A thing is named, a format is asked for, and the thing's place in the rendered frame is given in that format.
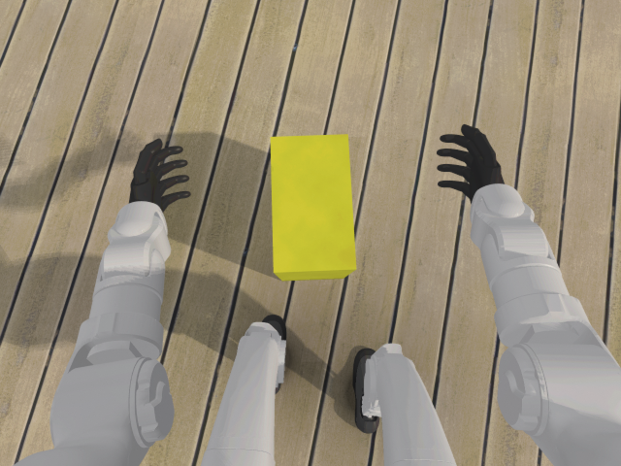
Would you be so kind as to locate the robot left upper arm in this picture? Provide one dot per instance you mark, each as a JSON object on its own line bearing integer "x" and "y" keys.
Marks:
{"x": 108, "y": 414}

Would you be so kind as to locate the left robot foot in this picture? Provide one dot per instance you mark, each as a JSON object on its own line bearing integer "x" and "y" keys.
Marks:
{"x": 278, "y": 323}

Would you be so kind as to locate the robot left hand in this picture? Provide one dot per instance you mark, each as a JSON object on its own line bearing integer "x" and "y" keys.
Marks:
{"x": 146, "y": 184}

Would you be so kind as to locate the left robot forearm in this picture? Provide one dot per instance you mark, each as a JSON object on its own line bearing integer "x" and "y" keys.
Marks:
{"x": 124, "y": 320}

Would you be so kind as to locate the robot right hand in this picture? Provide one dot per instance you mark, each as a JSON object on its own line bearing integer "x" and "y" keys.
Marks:
{"x": 483, "y": 168}

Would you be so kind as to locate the robot right upper arm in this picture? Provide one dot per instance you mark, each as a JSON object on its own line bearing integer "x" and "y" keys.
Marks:
{"x": 567, "y": 397}

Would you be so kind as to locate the carton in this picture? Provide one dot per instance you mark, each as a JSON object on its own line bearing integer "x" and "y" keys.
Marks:
{"x": 313, "y": 229}

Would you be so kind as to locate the robot right shin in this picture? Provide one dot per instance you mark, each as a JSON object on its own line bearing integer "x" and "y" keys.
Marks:
{"x": 367, "y": 408}

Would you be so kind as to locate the right robot forearm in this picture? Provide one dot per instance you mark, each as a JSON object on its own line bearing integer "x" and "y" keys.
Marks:
{"x": 532, "y": 301}

